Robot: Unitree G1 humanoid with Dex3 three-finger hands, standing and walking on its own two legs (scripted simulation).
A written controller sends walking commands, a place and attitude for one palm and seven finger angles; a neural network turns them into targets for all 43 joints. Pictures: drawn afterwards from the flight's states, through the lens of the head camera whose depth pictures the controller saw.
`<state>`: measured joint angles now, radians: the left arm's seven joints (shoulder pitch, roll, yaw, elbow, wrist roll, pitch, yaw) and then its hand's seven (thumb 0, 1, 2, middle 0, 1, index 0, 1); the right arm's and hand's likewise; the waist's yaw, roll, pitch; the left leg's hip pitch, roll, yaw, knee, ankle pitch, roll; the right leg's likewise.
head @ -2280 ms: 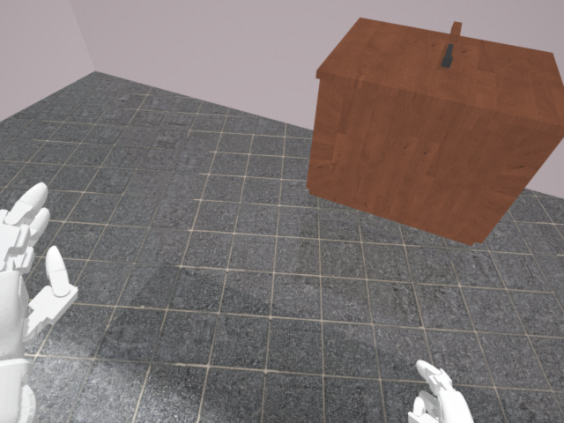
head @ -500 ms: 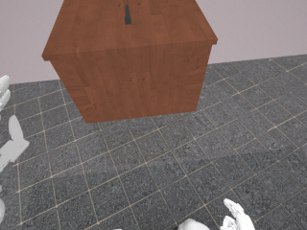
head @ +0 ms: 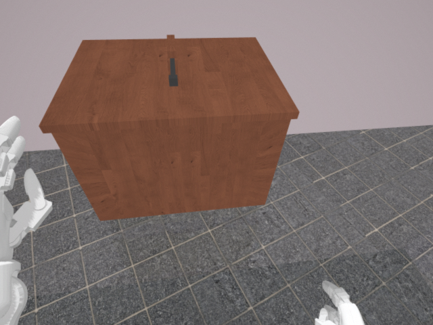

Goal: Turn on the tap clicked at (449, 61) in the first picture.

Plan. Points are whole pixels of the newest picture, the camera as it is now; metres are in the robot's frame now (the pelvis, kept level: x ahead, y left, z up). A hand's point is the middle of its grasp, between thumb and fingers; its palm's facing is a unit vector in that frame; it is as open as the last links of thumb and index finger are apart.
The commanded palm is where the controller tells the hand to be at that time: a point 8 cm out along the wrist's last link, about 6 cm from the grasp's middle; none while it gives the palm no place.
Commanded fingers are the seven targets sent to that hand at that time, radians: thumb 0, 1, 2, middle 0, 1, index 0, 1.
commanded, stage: turn to face it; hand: left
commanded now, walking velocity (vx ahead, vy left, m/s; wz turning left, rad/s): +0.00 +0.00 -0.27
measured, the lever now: (173, 80) +0.81 +0.22 +0.03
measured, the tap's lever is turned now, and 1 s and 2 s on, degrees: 0 0 0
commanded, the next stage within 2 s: take the last steps up to it in 0.26 s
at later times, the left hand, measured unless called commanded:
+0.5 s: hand (119, 188) +0.25 +0.17 +0.18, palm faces +0.30 -0.87 -0.38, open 7.4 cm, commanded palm +0.18 +0.23 +0.20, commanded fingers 0.00 0.90 0.90 -0.20 -0.30 -0.20 -0.30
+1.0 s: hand (161, 181) +0.27 +0.11 +0.19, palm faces +0.26 -0.86 -0.43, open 7.4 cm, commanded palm +0.21 +0.17 +0.20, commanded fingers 0.00 0.90 0.90 -0.20 -0.30 -0.20 -0.30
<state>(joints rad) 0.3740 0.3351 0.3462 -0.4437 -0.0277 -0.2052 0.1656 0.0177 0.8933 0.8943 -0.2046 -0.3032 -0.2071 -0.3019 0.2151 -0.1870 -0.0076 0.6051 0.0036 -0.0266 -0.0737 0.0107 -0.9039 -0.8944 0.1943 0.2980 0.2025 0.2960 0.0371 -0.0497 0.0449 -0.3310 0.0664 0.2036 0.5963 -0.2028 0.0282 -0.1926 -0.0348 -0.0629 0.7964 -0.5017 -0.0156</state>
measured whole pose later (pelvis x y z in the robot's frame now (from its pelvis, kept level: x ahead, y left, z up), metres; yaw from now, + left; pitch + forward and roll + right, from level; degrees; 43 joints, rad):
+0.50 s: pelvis +0.00 -0.04 +0.01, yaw -5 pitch -1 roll +0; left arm 0.42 0.33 0.32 -0.47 -0.02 -0.18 0.16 0.02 0.89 0.89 -0.21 -0.30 -0.21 -0.30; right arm 0.21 -0.26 -0.02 0.62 0.01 -0.04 -0.07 0.01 -0.90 -0.89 0.20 0.30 0.20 0.30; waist -0.03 0.01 0.05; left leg -0.29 0.05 0.08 0.65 -0.37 -0.01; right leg -0.29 0.00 -0.06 0.56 -0.26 -0.04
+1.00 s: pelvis +0.02 -0.08 +0.02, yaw -8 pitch -1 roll +1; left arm 0.46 0.33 0.32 -0.45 -0.01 -0.23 0.14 0.02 0.89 0.89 -0.21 -0.30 -0.21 -0.30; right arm 0.22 -0.20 0.00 0.66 0.00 -0.04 -0.05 0.01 -0.90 -0.89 0.20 0.30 0.21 0.30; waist -0.01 0.03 0.05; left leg -0.48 0.08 0.06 1.04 -0.34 -0.01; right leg -0.22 -0.02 -0.13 0.50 -0.26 -0.05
